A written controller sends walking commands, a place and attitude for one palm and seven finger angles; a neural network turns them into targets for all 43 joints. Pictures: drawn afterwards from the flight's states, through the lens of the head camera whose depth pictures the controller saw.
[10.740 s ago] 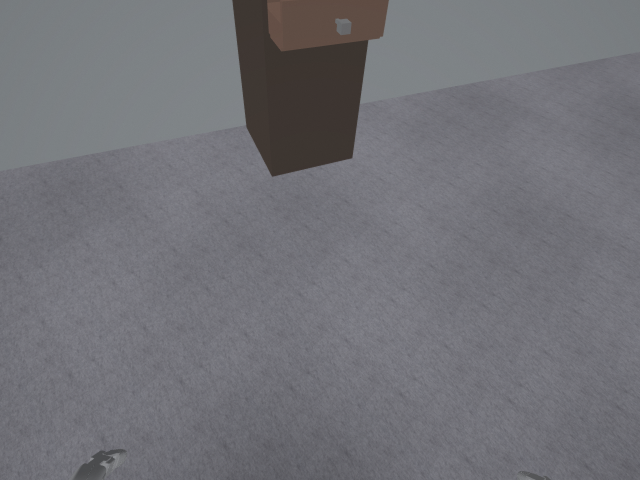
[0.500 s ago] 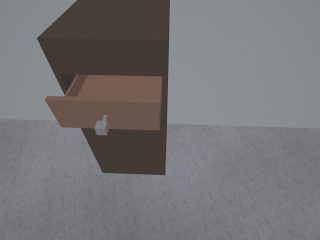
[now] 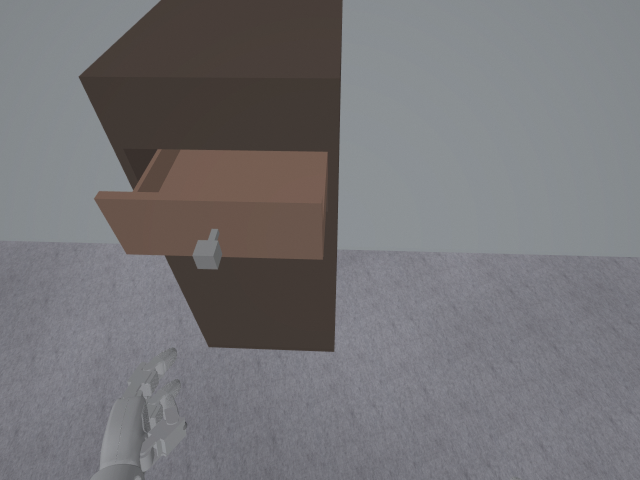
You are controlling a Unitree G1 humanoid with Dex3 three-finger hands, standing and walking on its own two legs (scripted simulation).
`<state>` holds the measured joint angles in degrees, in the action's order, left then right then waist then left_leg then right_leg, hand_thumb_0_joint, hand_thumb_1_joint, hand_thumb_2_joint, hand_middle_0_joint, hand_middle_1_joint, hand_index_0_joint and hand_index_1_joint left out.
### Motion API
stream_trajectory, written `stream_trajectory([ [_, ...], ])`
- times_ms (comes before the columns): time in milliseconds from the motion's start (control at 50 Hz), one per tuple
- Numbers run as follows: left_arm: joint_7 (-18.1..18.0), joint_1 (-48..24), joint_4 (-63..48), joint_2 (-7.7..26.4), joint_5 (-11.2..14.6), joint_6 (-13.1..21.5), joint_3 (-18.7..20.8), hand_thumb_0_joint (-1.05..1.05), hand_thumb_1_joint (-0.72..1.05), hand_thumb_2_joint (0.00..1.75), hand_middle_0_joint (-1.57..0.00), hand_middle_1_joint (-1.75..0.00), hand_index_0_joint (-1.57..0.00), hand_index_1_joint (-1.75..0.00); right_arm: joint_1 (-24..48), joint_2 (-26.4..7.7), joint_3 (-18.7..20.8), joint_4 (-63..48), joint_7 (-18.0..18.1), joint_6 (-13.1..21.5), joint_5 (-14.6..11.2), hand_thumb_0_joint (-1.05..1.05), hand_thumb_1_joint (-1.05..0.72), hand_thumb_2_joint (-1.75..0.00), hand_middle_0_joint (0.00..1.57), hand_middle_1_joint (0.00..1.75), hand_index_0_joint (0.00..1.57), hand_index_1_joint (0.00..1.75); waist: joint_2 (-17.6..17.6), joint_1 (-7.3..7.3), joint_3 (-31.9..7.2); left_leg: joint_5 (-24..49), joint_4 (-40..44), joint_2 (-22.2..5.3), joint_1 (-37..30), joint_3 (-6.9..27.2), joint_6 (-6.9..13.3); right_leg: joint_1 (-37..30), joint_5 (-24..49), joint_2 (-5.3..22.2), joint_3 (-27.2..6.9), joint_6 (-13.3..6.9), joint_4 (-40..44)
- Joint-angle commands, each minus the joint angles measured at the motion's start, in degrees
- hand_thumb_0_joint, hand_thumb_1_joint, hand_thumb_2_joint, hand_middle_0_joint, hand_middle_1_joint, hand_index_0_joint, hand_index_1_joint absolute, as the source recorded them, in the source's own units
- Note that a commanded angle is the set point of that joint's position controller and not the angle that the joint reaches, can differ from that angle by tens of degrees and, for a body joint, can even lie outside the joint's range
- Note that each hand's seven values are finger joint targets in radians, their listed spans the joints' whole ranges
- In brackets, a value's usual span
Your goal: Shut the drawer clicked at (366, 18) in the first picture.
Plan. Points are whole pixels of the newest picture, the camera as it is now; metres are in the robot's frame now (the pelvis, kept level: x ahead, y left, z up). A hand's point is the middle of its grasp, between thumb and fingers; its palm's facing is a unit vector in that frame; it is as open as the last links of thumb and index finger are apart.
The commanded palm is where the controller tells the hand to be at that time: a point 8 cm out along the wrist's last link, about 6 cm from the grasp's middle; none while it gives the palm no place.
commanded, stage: raise the hand and make a fist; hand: left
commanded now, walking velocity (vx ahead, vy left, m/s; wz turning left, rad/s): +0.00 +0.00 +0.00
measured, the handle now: (210, 246) +0.50 +0.21 -0.02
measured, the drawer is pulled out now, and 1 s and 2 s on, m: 0.14 0.14 0.14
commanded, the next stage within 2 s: bring the fist close to the handle in 1.70 s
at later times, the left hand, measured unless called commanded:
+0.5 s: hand (210, 406) +0.22 +0.15 +0.00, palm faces -0.16 -0.98 -0.08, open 4.5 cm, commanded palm +0.20 +0.22 +0.00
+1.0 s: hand (188, 351) +0.26 +0.18 +0.04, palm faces -0.04 -1.00 -0.04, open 3.1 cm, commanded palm +0.24 +0.23 +0.05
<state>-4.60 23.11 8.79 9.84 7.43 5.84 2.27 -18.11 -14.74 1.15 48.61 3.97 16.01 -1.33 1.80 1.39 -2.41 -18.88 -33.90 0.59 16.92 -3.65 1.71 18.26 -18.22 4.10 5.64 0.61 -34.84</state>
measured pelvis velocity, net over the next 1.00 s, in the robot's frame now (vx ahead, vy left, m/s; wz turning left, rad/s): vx -0.01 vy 0.00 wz -0.01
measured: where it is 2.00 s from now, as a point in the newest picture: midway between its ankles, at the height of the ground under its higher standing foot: outside the picture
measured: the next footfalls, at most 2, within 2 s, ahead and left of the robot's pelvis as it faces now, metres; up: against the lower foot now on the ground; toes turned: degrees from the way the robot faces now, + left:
none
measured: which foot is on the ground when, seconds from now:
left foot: down 0.00-1.00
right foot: down 0.00-1.00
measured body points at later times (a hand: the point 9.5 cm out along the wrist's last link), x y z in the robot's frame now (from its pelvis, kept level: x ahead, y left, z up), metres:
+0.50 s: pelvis -0.04 -0.03 -0.07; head +0.03 -0.03 +0.37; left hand +0.22 +0.20 +0.01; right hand +0.16 -0.23 -0.16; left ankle -0.01 +0.10 -0.73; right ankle +0.00 -0.12 -0.73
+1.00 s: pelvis -0.01 +0.00 -0.03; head +0.03 +0.00 +0.42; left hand +0.26 +0.23 +0.05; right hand +0.15 -0.25 -0.10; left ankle -0.01 +0.10 -0.73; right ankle +0.00 -0.12 -0.73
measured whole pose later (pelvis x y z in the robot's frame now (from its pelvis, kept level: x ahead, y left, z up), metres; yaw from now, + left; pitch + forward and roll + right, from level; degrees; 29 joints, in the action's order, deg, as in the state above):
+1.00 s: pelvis -0.01 +0.00 -0.03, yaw -1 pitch +8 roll -1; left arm 14.0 6.7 5.6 14.0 13.6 17.0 9.7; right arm -14.3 -15.0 -0.4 32.2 3.2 13.2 -1.8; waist 0.1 0.3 -3.2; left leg -24.9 -49.5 -1.8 32.7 -2.9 1.3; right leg 32.7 -22.4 2.6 5.9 -0.3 -47.3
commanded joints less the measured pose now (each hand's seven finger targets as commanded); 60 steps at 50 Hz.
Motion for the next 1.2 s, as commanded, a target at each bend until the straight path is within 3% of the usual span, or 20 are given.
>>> stream_trajectory([
  [0, 10.0, 11.7, 1.2, -2.8, 3.0, 14.5, 1.7, 0.0, 0.9, 0.9, -0.42, -0.54, -0.42, -0.54, 7.7, -5.8, 3.5, -16.3, -1.8, 4.9, 0.7, 0.0, -0.9, -0.9, 0.2, 0.3, 0.2, 0.3, -19.7, -3.38, 2.5, 4.2, -3.7, -0.1, 14.6, 3.9, -1.7, 12.6, -2.4, -4.2, 1.4, -1.7, -2.9],
  [20, 13.5, 14.9, 0.8, -1.9, 4.3, 18.3, 3.5, 0.0, 0.9, 0.9, -0.44, -0.56, -0.44, -0.56, 8.7, -5.9, 4.0, -18.1, -2.7, 4.7, 0.9, 0.0, -0.9, -0.9, 0.2, 0.3, 0.2, 0.3, -19.0, -4.62, 0.0, 4.9, -6.1, 0.5, 16.5, 3.0, -2.0, 11.9, 0.3, -4.1, 0.8, -2.0, -5.3],
  [40, 17.3, 17.1, 2.9, 1.7, 5.1, 21.4, 8.1, 0.0, 0.9, 0.9, -0.46, -0.58, -0.46, -0.58, 8.7, -6.2, 4.8, -19.5, -3.8, 3.9, 0.6, 0.0, -0.9, -0.9, 0.2, 0.3, 0.2, 0.3, -13.6, -6.44, -1.9, 7.1, -8.1, 1.1, 17.1, 2.3, -2.7, 9.9, 4.5, -3.9, -0.3, -2.9, -8.0],
  [60, 21.2, 15.6, 0.6, 2.6, 6.0, 24.9, 8.5, 0.0, 0.9, 0.9, -0.48, -0.6, -0.48, -0.6, 10.3, -6.6, 4.7, -22.0, -4.7, 3.4, 1.0, 0.0, -0.9, -0.9, 0.2, 0.3, 0.2, 0.3, -8.3, -6.15, -3.9, 8.3, -10.6, 1.7, 18.1, 1.7, -3.0, 10.0, 8.1, -3.6, -0.4, -3.4, -11.0],
  [120, 23.9, 10.4, -6.3, 8.5, 5.7, 26.6, 13.3, 0.0, 0.9, 0.9, -0.54, -0.67, -0.54, -0.67, 12.1, -6.1, 4.7, -27.1, -4.6, 1.4, 0.6, 0.0, -0.9, -0.9, 0.2, 0.3, 0.2, 0.3, -1.0, -7.47, -11.7, 8.5, -15.0, 2.2, 22.3, -0.2, -1.8, 10.0, 11.7, -3.0, -3.1, -3.2, -15.9],
  [220, 19.2, -9.0, -26.5, 9.9, 7.7, 27.8, 13.5, 0.0, 0.9, 0.9, -0.64, -0.78, -0.64, -0.78, 7.8, -4.7, 3.8, -29.0, -3.2, -0.3, 0.7, 0.0, -0.9, -0.9, 0.2, 0.3, 0.2, 0.3, 8.0, -2.64, -17.9, 6.1, -19.7, 0.5, 19.5, 1.9, -0.6, 16.3, 5.9, -3.8, -5.3, -2.5, -16.8],
  [280, 19.8, -17.3, -30.1, 7.4, 7.7, 30.8, 7.5, 0.0, 0.9, 0.9, -0.7, -0.84, -0.7, -0.84, 6.3, -5.0, 2.7, -26.6, -1.9, 0.7, 0.6, 0.0, -0.9, -0.9, 0.2, 0.3, 0.2, 0.3, 4.1, 2.51, -16.2, 1.7, -23.0, -0.8, 21.5, 3.9, 0.0, 21.6, -0.7, -4.4, -6.5, -2.0, -16.0],
  [360, 26.0, -22.1, -21.0, 8.7, 8.8, 26.8, 2.8, 0.0, 0.9, 0.9, -0.78, -0.93, -0.78, -0.93, 6.2, -7.5, 1.1, -24.1, 0.0, 2.1, -0.8, 0.0, -0.9, -0.9, 0.2, 0.3, 0.2, 0.3, 0.2, 5.4, -12.4, -4.3, -24.3, -1.6, 25.9, 4.8, 0.3, 22.4, -8.5, -4.5, -8.0, -1.4, -13.2],
  [400, 28.0, -22.8, -15.4, 11.7, 8.7, 20.8, 5.2, 0.0, 0.9, 0.9, -0.82, -0.97, -0.82, -0.97, 6.3, -8.1, 0.7, -24.0, 0.9, 1.8, -1.5, 0.0, -0.9, -0.9, 0.2, 0.3, 0.2, 0.3, -1.8, 4.44, -13.5, -5.6, -22.7, -1.4, 27.0, 5.1, 0.4, 20.3, -11.4, -4.0, -8.5, -1.2, -11.3],
  [480, 26.4, -19.4, -9.9, 18.9, 10.5, 8.0, 17.0, 0.0, 0.9, 0.9, -0.9, -1.06, -0.9, -1.06, 8.1, -7.4, -0.1, -26.8, 1.2, -0.6, -1.8, 0.0, -0.9, -0.9, 0.2, 0.3, 0.2, 0.3, -4.0, -2.27, -19.4, -0.1, -18.4, -0.3, 25.8, 4.0, -0.1, 8.1, -8.2, -2.1, -9.9, -0.5, -8.0],
  [540, 21.1, -18.7, -11.2, 18.1, 13.2, 6.1, 21.8, 0.0, 0.9, 0.9, -0.96, -1.12, -0.96, -1.12, 8.8, -5.8, -0.5, -27.7, 0.7, -1.6, -1.2, 0.0, -0.9, -0.9, 0.2, 0.3, 0.2, 0.3, -4.2, -5.22, -21.2, 4.8, -15.5, -0.2, 23.3, 3.8, -0.8, 2.7, -1.3, -2.2, -8.3, -0.6, -8.4],
  [620, 16.7, -15.6, -15.1, 14.8, 11.1, 12.4, 20.1, 0.0, 0.9, 0.9, -1.04, -1.21, -1.04, -1.21, 5.8, -5.2, 0.5, -26.4, -0.9, -1.2, -0.6, 0.0, -0.9, -0.9, 0.2, 0.3, 0.2, 0.3, -3.0, -4.47, -18.8, 9.1, -11.7, -0.5, 19.0, 3.1, -1.0, 3.9, 8.5, -3.2, -4.6, -0.7, -9.7],
  [640, 17.2, -14.7, -13.0, 14.4, 10.3, 13.4, 18.9, 0.0, 0.9, 0.9, -1.06, -1.23, -1.06, -1.23, 6.2, -5.5, 0.7, -26.3, -1.2, -1.3, -0.5, 0.0, -0.9, -0.9, 0.2, 0.3, 0.2, 0.3, -4.7, -3.84, -15.9, 8.9, -11.7, -0.6, 19.6, 3.3, -0.8, 4.6, 9.0, -3.5, -4.7, -0.7, -9.5],
  [720, 21.2, -16.2, -12.4, 10.2, 8.3, 15.9, 10.2, 0.0, 0.9, 0.9, -1.14, -1.32, -1.14, -1.32, 4.0, -7.4, 1.4, -25.7, -1.6, -0.8, -1.1, 0.0, -0.9, -0.9, 0.2, 0.3, 0.2, 0.3, -0.3, -0.43, -10.8, 4.6, -10.3, -0.6, 16.6, 2.7, -0.5, 10.7, 3.6, -3.9, -3.7, -1.0, -7.5],
  [740, 22.5, -18.3, -12.7, 9.6, 8.9, 15.6, 8.7, 0.0, 0.9, 0.9, -1.16, -1.34, -1.16, -1.34, 3.9, -7.8, 1.4, -25.9, -1.4, -0.7, -1.3, 0.0, -0.9, -0.9, 0.2, 0.3, 0.2, 0.3, -2.4, 0.48, -9.7, 4.5, -10.1, -0.7, 15.8, 3.2, -0.2, 11.1, 3.0, -4.2, -3.6, -1.1, -6.9],
  [860, 19.7, -30.4, -19.2, 16.3, 8.9, 16.1, 14.8, 0.0, 0.9, 0.9, -1.28, -1.47, -1.28, -1.47, 3.5, -7.8, 1.1, -24.0, 0.0, 0.4, -1.0, 0.0, -0.9, -0.9, 0.2, 0.3, 0.2, 0.3, 3.0, -0.4, -15.8, 6.0, -7.6, -1.0, 9.1, 4.8, -0.5, 8.9, 3.1, -4.4, -2.3, -1.7, -7.0],
  [920, 17.1, -27.3, -19.4, 14.4, 8.0, 16.7, 14.6, 0.0, 0.9, 0.9, -1.34, -1.53, -1.34, -1.53, 3.8, -6.9, 0.7, -24.0, -0.5, 0.4, -0.7, 0.0, -0.9, -0.9, 0.2, 0.3, 0.2, 0.3, 4.4, -1.82, -17.7, 13.1, -6.9, -1.2, 5.9, 5.0, -1.1, 6.7, 9.8, -4.4, -1.3, -2.1, -8.1],
  [1020, 18.5, -25.9, -13.6, 10.0, 6.8, 11.7, 9.5, 0.0, 0.9, 0.9, -1.4, -1.6, -1.4, -1.6, 4.9, -6.9, 0.2, -24.6, -1.7, -1.2, -1.2, 0.0, -0.9, -0.9, 0.2, 0.3, 0.2, 0.3, 4.2, -1.51, -13.5, 17.5, -5.5, -1.6, 4.7, 4.8, -1.8, 6.5, 13.4, -4.7, -0.5, -2.1, -6.8],
  [1060, 19.9, -26.0, -10.4, 8.3, 6.9, 8.4, 7.2, 0.0, 0.9, 0.9, -1.4, -1.6, -1.4, -1.6, 5.1, -7.2, 0.0, -25.3, -1.8, -2.1, -1.6, 0.0, -0.9, -0.9, 0.2, 0.3, 0.2, 0.3, -0.6, -0.92, -10.5, 15.5, -4.7, -1.6, 6.1, 4.9, -1.4, 6.3, 13.3, -4.8, -0.3, -1.8, -5.6],
  [1180, 18.9, -38.9, -13.4, 13.7, 6.8, 5.2, 12.3, 0.0, 0.9, 0.9, -1.4, -1.6, -1.4, -1.6, 6.6, -6.9, -0.9, -25.8, -0.7, -3.7, -1.2, 0.0, -0.9, -0.9, 0.2, 0.3, 0.2, 0.3, -0.7, -1.05, -12.8, 12.9, -3.1, -1.2, 3.6, 5.1, -1.2, 3.8, 12.2, -4.7, -0.8, -2.0, -3.9],
])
